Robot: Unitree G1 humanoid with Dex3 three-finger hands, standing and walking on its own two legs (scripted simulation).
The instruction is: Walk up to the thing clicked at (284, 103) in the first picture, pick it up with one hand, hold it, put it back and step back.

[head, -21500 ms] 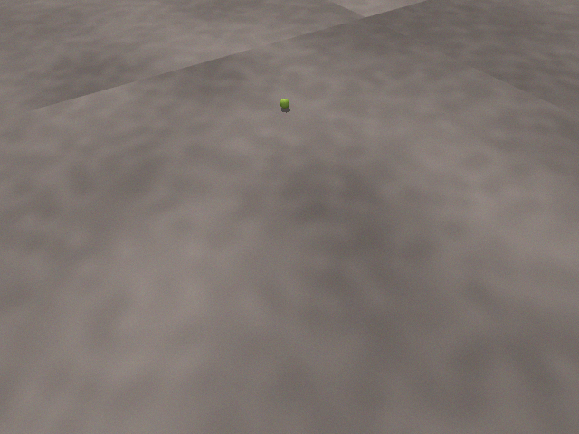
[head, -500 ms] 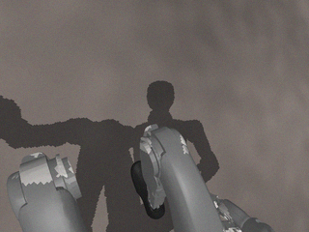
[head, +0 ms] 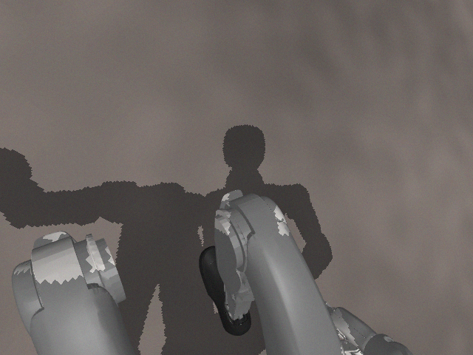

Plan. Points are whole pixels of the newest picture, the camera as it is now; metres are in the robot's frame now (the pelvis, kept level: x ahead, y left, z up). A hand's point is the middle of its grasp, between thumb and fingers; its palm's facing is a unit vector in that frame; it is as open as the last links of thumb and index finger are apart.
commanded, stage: settle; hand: left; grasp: from above
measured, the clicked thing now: out of the picture +0.41 +0.36 -0.27
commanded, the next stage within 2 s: lift in 0.86 s
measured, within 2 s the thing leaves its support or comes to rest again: leaves its support in 0.22 s
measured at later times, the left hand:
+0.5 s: hand out of the picture +0.38 +0.35 -0.19, palm faces -0.38 -0.16 -0.91, open 7.9 cm
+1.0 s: hand out of the picture +0.38 +0.35 -0.12, palm faces -0.42 -0.13 -0.90, open 7.9 cm
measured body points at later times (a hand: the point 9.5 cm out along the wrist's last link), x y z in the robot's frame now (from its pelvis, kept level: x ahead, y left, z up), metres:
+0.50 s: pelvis +0.00 +0.00 +0.01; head +0.22 +0.12 +0.38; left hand +0.40 +0.36 -0.14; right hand +0.12 -0.25 -0.08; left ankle +0.07 +0.13 -0.26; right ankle +0.11 -0.12 -0.26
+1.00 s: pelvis +0.00 -0.01 +0.03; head +0.21 +0.08 +0.42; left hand +0.40 +0.36 -0.07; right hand +0.11 -0.27 -0.07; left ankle +0.07 +0.13 -0.26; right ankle +0.11 -0.12 -0.26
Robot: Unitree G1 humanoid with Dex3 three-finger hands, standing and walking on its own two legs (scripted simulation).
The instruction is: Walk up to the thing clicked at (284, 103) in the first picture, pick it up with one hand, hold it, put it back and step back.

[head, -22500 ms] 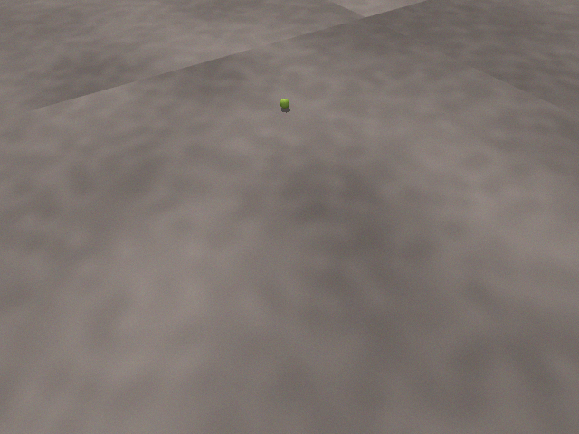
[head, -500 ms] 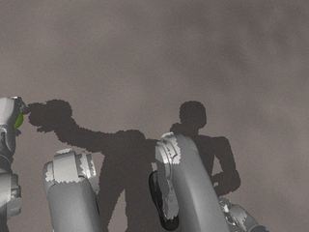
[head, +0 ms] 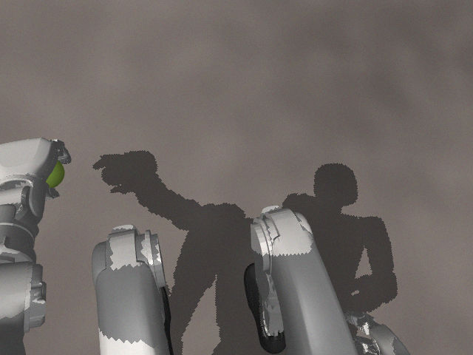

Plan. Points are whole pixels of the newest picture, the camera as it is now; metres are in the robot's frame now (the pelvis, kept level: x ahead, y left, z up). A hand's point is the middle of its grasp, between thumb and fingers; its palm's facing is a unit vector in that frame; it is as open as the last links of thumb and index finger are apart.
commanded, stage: lift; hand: left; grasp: from above
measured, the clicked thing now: (44, 172) +0.44 +0.32 -0.18
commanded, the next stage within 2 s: hold in 1.66 s
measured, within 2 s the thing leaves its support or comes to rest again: neither
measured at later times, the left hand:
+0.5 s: hand (0, 190) +0.38 +0.32 -0.05, palm faces -0.44 -0.10 -0.89, open 7.9 cm
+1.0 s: hand out of the picture +0.33 +0.31 +0.16, palm faces -0.41 -0.14 -0.90, open 7.9 cm
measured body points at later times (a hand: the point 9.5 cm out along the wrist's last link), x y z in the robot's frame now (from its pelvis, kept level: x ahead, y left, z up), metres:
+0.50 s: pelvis +0.00 +0.00 +0.07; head +0.18 +0.06 +0.48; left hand +0.40 +0.32 +0.00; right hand +0.12 -0.26 -0.05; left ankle +0.09 +0.14 -0.30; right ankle +0.10 -0.12 -0.30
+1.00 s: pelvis +0.01 +0.01 +0.25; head +0.13 +0.05 +0.68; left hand +0.35 +0.31 +0.21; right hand +0.17 -0.23 +0.13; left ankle +0.09 +0.14 -0.30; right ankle +0.10 -0.12 -0.30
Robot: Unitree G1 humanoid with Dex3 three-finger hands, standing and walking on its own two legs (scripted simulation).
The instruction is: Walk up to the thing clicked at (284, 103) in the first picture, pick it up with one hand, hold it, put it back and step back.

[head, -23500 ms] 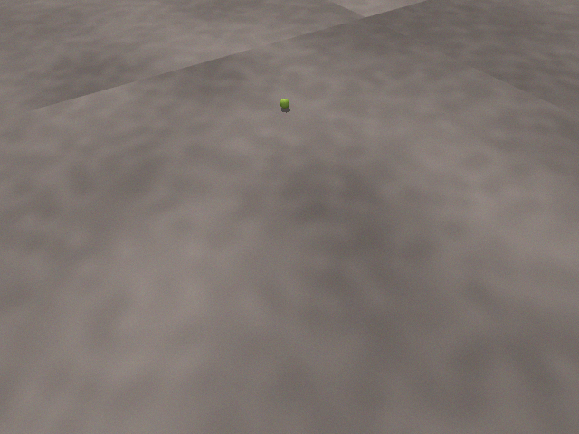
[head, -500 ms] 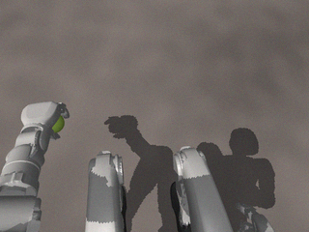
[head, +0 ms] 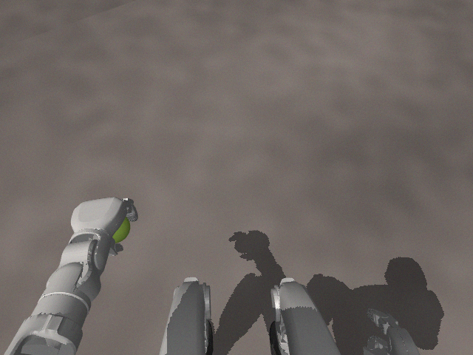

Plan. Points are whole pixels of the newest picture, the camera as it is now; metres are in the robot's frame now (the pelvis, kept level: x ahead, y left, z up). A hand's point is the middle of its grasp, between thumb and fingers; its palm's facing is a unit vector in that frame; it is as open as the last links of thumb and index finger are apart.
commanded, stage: lift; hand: left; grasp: from above
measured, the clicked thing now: (113, 227) +0.37 +0.26 -0.10
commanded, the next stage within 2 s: hold in 0.66 s
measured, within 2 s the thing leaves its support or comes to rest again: neither
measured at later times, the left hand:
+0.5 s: hand (103, 205) +0.36 +0.22 +0.04, palm faces -0.44 -0.08 -0.89, open 7.9 cm
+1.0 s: hand (93, 171) +0.38 +0.22 +0.10, palm faces -0.44 -0.08 -0.89, open 7.9 cm
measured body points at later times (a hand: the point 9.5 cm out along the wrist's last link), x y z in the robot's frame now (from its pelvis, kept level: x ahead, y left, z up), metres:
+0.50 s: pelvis +0.04 -0.01 +0.13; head +0.10 +0.00 +0.57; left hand +0.37 +0.23 +0.09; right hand +0.13 -0.27 +0.00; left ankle +0.09 +0.11 -0.55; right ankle +0.07 -0.14 -0.55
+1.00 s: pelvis +0.07 +0.00 +0.17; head +0.11 +0.00 +0.62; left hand +0.40 +0.22 +0.15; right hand +0.17 -0.27 +0.05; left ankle +0.09 +0.11 -0.55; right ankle +0.07 -0.14 -0.55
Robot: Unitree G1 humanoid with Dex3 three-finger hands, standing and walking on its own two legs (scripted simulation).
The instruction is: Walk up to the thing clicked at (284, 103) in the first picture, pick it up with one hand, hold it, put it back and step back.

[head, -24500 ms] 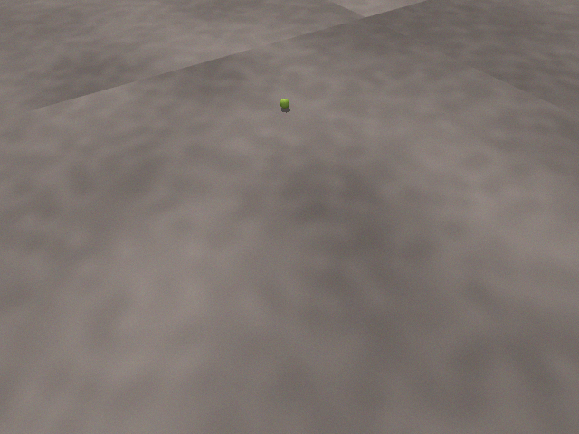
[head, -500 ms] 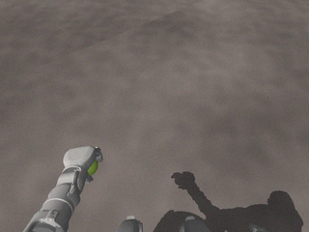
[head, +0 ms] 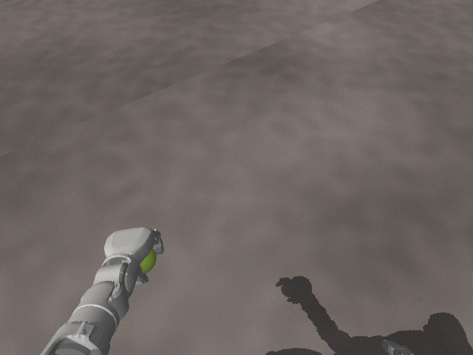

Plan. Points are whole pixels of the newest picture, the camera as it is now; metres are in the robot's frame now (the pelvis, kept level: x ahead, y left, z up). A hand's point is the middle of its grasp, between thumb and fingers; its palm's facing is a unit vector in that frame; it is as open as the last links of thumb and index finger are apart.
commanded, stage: hold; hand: left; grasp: from above
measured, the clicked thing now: (140, 258) +0.33 +0.23 -0.09
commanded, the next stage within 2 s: crouch in 1.66 s
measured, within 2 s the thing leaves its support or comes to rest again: neither
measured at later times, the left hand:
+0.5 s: hand (134, 264) +0.30 +0.22 -0.04, palm faces -0.46 -0.06 -0.89, open 7.9 cm
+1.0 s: hand (132, 272) +0.28 +0.21 -0.03, palm faces -0.45 -0.06 -0.89, open 8.0 cm
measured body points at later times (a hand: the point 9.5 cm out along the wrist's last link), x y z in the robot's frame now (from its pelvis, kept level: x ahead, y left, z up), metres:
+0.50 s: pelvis +0.00 +0.00 +0.01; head +0.03 -0.02 +0.46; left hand +0.32 +0.22 +0.01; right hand +0.12 -0.26 -0.11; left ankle +0.02 +0.12 -0.72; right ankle +0.00 -0.14 -0.72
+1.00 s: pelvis -0.01 -0.01 +0.02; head +0.00 -0.02 +0.47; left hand +0.30 +0.21 +0.03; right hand +0.13 -0.26 -0.09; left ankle +0.02 +0.12 -0.72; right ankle +0.00 -0.14 -0.72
